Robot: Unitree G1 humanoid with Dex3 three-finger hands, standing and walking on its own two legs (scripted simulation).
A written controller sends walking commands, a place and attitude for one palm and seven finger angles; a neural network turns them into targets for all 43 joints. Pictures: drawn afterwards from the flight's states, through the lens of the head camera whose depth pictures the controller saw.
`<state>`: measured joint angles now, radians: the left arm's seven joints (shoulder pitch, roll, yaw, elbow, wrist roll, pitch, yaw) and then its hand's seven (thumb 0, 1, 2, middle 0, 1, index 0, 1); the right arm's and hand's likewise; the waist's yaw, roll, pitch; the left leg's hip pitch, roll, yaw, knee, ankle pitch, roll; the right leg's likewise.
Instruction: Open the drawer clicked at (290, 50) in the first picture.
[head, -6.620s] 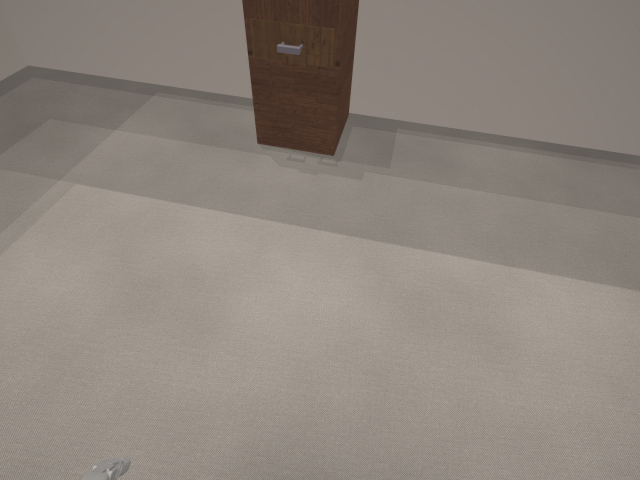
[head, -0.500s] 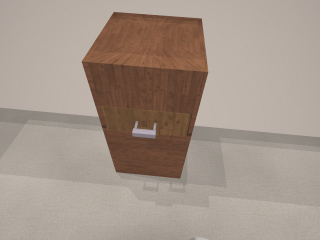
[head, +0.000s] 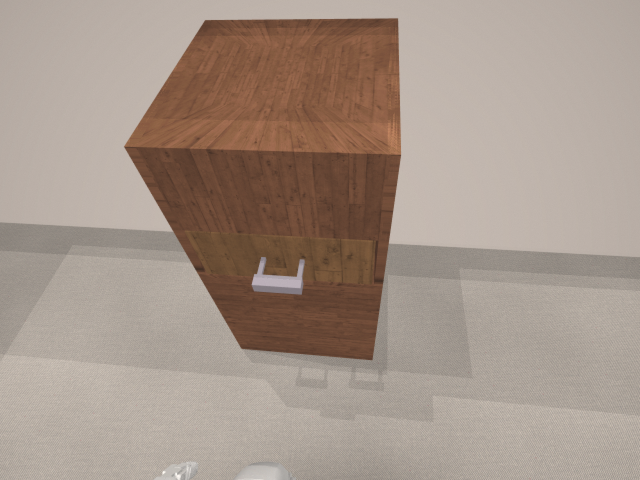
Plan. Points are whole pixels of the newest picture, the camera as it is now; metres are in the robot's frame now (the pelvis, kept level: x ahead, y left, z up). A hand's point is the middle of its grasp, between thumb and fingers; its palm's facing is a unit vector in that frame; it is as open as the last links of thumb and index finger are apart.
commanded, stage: come to a stop and stand still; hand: left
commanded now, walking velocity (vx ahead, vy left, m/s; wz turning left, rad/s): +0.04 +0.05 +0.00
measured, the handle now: (280, 274) +0.52 +0.13 -0.22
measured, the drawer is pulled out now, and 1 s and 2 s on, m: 0.00 0.00 0.00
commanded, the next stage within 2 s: look again from close up in 0.98 s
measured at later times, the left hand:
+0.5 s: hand out of the picture -0.06 +0.25 -0.18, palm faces +0.03 -0.97 -0.22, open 7.4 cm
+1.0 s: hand out of the picture -0.07 +0.21 -0.17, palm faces +0.00 -0.98 -0.17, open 7.3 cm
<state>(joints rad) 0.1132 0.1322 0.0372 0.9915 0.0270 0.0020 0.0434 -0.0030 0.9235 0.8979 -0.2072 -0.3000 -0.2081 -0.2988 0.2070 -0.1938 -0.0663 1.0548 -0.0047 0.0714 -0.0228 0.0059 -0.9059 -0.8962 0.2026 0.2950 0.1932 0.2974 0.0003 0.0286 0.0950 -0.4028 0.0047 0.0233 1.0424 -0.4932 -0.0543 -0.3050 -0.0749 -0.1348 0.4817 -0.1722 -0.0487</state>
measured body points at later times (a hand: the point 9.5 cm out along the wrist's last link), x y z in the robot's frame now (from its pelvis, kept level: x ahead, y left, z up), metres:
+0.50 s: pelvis -0.05 +0.06 +0.00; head -0.03 +0.07 +0.45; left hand -0.06 +0.31 -0.16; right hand -0.01 -0.16 -0.16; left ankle -0.05 +0.17 -0.74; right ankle -0.10 -0.05 -0.73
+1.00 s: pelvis -0.07 +0.05 +0.00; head -0.06 +0.04 +0.45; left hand -0.07 +0.26 -0.16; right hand -0.11 -0.16 -0.16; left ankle -0.05 +0.17 -0.74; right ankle -0.10 -0.05 -0.74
